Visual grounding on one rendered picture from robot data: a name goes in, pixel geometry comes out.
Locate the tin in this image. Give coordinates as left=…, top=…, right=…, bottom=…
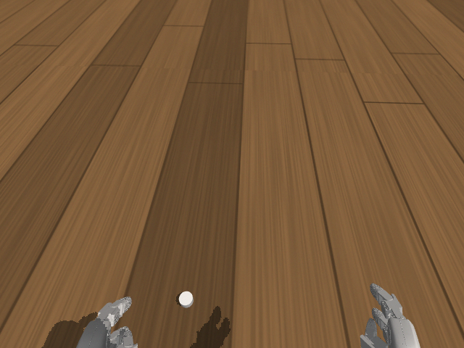
left=179, top=291, right=194, bottom=308

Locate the left robot hand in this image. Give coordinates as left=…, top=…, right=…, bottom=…
left=76, top=297, right=138, bottom=348

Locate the right robot hand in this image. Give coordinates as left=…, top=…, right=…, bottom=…
left=360, top=283, right=421, bottom=348

